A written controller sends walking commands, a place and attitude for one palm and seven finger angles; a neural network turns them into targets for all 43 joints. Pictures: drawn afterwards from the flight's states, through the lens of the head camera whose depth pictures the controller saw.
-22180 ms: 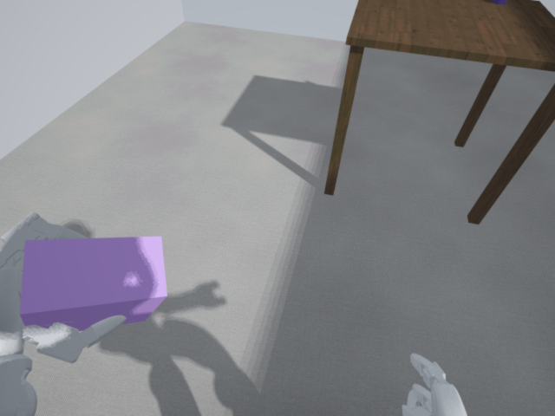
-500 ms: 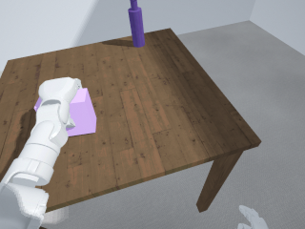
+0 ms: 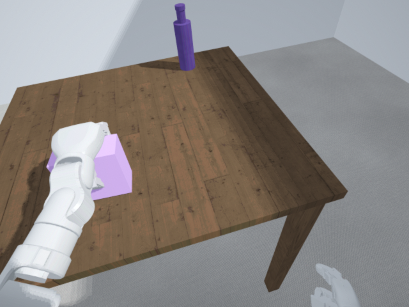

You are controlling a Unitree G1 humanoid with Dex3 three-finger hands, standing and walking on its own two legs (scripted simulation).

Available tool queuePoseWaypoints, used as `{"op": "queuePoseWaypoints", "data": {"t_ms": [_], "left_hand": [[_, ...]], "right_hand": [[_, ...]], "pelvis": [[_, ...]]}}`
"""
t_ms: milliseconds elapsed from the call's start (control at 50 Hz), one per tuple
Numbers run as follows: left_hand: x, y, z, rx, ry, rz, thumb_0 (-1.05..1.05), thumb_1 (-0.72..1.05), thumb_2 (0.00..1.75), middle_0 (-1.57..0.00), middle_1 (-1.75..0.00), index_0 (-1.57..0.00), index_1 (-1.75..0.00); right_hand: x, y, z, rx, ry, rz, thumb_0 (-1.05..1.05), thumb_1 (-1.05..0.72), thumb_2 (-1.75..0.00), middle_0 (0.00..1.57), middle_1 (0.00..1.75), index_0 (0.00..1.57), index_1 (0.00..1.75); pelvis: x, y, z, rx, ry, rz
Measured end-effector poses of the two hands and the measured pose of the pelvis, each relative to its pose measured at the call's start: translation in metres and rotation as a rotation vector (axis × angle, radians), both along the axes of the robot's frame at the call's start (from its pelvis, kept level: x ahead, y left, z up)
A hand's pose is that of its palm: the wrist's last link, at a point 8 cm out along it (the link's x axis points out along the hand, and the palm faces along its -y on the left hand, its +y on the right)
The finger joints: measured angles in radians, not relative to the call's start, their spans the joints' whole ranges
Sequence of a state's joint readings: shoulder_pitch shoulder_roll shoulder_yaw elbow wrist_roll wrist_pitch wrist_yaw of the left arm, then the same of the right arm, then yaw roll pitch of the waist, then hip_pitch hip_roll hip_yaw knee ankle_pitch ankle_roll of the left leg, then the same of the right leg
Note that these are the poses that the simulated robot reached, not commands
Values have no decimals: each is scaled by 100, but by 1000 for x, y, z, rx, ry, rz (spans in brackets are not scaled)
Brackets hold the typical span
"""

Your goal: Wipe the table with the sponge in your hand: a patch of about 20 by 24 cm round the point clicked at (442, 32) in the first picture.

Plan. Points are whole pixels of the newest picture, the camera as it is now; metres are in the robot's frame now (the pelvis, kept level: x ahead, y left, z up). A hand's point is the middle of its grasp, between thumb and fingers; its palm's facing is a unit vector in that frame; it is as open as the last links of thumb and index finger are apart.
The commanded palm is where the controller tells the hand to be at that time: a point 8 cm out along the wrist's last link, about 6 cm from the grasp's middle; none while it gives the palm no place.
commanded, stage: wipe back along the middle lane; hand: left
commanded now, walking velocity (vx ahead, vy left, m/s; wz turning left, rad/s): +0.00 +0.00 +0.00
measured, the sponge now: (98, 175) +0.35 +0.28 +0.07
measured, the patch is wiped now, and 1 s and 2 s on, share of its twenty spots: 0.50 0.65 0.65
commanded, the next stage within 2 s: slide across to the third lane in 1.08 s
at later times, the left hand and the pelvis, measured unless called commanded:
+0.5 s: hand (91, 178) +0.31 +0.25 +0.11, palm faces +0.05 -0.05 -1.00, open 10.4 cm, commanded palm +0.27 +0.25 +0.15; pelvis -0.01 +0.01 +0.00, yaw -1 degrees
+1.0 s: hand (89, 200) +0.26 +0.24 +0.11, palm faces +0.09 -0.08 -0.99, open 10.4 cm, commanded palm +0.23 +0.23 +0.15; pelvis -0.01 -0.01 +0.00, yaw -1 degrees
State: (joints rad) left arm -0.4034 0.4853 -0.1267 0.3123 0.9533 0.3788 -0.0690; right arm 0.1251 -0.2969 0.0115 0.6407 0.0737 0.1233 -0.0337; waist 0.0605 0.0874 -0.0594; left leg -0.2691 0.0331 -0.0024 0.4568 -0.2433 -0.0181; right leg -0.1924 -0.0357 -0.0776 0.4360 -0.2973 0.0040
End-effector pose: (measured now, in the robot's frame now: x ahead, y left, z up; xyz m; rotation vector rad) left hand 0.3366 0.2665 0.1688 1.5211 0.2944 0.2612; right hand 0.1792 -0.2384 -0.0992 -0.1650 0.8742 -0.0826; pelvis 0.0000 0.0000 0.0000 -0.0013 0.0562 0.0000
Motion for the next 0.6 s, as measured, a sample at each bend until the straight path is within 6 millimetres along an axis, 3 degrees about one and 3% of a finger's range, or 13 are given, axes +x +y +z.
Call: {"op": "queuePoseWaypoints", "data": {"t_ms": [360,600], "left_hand": [[-35,-12,-3,-2,-59,-34,0,-50,102,-66,-128,-70,-129],[-61,-19,-2,-24,-80,-18,-1,-50,102,-66,-129,-70,-130]], "right_hand": [[4,20,2,43,-35,39,1,-90,-90,20,30,20,30],[19,26,11,61,-98,68,1,-90,-90,20,30,20,30]], "pelvis": [[-5,6,-1,0,-23,-6],[-8,3,-2,3,-40,-11]]}}
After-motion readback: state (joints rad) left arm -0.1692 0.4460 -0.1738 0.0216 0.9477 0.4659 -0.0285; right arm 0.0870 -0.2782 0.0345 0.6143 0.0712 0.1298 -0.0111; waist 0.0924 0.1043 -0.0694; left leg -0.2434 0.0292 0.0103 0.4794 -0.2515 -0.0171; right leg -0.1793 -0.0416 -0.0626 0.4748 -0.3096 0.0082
